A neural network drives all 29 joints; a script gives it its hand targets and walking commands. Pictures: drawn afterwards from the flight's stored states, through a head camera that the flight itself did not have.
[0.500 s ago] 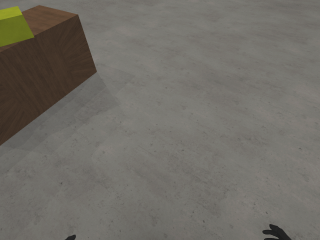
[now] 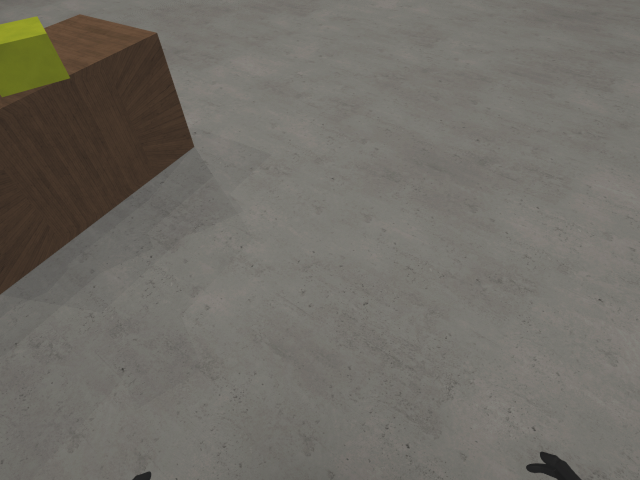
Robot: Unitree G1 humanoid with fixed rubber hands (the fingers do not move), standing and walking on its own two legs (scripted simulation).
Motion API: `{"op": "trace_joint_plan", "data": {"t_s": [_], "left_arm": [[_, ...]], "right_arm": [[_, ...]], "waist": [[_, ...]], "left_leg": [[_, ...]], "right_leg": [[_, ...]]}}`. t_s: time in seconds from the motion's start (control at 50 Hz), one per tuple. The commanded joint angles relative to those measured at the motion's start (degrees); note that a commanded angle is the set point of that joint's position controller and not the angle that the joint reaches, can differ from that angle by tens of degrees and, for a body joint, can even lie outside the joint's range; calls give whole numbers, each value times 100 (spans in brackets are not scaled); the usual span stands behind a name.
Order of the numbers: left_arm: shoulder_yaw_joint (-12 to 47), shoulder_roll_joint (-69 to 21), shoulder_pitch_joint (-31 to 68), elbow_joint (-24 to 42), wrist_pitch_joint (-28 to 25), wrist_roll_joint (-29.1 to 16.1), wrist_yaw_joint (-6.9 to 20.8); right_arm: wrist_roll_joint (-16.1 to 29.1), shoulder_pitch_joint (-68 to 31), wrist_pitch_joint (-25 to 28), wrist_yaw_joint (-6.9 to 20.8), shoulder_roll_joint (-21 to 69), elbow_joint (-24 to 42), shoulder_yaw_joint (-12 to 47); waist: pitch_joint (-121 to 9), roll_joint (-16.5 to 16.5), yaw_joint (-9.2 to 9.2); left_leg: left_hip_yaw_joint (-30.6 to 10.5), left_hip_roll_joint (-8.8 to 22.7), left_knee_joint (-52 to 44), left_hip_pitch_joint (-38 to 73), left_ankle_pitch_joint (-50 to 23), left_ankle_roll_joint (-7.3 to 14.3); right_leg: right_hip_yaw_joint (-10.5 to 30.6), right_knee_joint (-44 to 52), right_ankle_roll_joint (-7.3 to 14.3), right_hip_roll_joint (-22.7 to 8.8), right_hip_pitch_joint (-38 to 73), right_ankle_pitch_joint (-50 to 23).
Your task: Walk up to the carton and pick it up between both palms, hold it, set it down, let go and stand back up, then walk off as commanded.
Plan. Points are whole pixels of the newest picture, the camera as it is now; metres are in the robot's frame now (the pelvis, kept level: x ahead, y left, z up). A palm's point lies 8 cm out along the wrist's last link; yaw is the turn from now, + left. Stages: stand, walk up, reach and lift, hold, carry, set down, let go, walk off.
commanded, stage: stand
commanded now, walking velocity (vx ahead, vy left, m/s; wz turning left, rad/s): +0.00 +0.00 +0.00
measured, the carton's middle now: (20, 55) +1.48 +1.08 -0.10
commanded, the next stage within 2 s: walk up in 0.70 s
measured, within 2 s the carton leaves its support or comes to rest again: neither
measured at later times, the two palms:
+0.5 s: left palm out of the picture +0.09 +0.28 -0.10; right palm out of the picture +0.10 -0.29 -0.10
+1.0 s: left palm out of the picture +0.08 +0.30 -0.10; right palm out of the picture +0.10 -0.29 -0.10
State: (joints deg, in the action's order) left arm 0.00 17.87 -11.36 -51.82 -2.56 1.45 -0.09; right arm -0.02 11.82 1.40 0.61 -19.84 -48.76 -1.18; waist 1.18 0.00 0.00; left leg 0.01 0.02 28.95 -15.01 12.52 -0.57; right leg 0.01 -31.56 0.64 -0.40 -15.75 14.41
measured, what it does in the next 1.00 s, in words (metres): stands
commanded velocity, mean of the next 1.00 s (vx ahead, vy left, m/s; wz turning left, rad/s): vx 0.00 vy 0.00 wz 0.00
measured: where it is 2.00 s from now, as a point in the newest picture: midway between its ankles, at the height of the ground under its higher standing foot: outside the picture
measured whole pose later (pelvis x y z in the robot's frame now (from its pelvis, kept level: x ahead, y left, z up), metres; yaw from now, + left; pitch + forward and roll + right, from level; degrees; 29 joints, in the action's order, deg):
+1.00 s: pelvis +0.00 +0.01 +0.00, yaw +3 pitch -1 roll +0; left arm -1.8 19.8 -11.3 -51.3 -4.1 1.4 0.1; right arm 0.0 12.6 -1.1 4.5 -21.6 -49.9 -3.6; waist 0.6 -0.4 -0.1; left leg -0.1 0.0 45.3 -23.2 19.9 0.7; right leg -2.7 -30.2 0.6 -1.7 -14.6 14.6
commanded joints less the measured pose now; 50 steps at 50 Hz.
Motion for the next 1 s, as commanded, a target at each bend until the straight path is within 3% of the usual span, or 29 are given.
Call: {"op": "trace_joint_plan", "data": {"t_s": [0.0, 0.12, 0.22, 0.7, 0.86, 0.88, 0.9, 0.92, 0.94, 0.98], "left_arm": [[-362, 1302, 507, 157, -133, -68, -21], [-353, 1300, 513, 155, -132, -67, -18], [-371, 1339, 548, 123, -107, -54, -19], [-338, 1287, 510, 65, -127, -88, -28], [-353, 1322, 497, 40, -111, -60, -21], [-1000, 2214, -118, 448, -208, 53, 54], [-1123, 2521, -540, 336, -274, 122, 14], [-1188, 2593, -177, 482, -291, 114, -16], [-1171, 2486, 206, 672, -314, 90, -18], [-1088, 2249, 189, 706, -338, 92, -27]], "right_arm": [[-103, -292, 111, -29, -1062, -117, -256], [-103, -272, 103, -34, -1069, -135, -253], [-111, -288, 106, -18, -1055, -161, -247], [-108, -254, 102, -31, -1102, -220, -266], [-98, -254, 101, -31, -1083, -225, -271], [-250, -369, -26, 310, -1755, 446, -565], [-268, -664, -94, 434, -1503, 632, -551], [-358, -598, -155, 441, -1298, 679, -523], [-362, -386, -182, 464, -1426, 681, -583], [-293, -188, -181, 587, -1572, 559, -730]], "waist": [[-580, -593, 45], [-509, -574, 51], [-412, -509, 42], [-572, -562, 22], [-467, -568, 39], [-524, -735, -453], [-385, -1404, -712], [-202, -1693, -539], [-167, -1194, -302], [-209, -852, -220]], "left_leg": [[-471, 613, -546, 581, -305, 320], [-473, 616, -562, 573, -284, 327], [-487, 611, -643, 498, -144, 310], [-460, 620, -652, 636, -412, 311], [-467, 626, -696, 605, -261, 307], [-931, 405, 35, -1718, 1725, 576], [-253, 86, 1068, -3223, 1674, 360], [-133, 446, 2236, -3328, 1261, 206], [-238, 724, 2557, -3034, 1055, 96], [-246, 825, 2643, -2484, 1000, -24]], "right_leg": [[806, 1363, 123, -657, 340, -429], [769, 1318, 125, -639, 313, -548], [780, 1387, 116, -633, 224, -131], [792, 1361, 90, -663, 416, -615], [807, 1438, 107, -656, 347, -303], [627, 1126, 341, -791, 2094, 2014], [1791, 1980, 672, -1730, 2877, 3402], [2466, 2413, 903, -2629, 2224, 3175], [2351, 2368, 1058, -2775, 1743, 2683], [1675, 2222, 1103, -2459, 1293, 2315]]}}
